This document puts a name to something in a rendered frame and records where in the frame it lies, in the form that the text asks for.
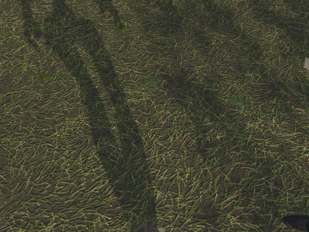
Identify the robot right hand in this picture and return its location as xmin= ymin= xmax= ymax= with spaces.
xmin=282 ymin=215 xmax=309 ymax=232

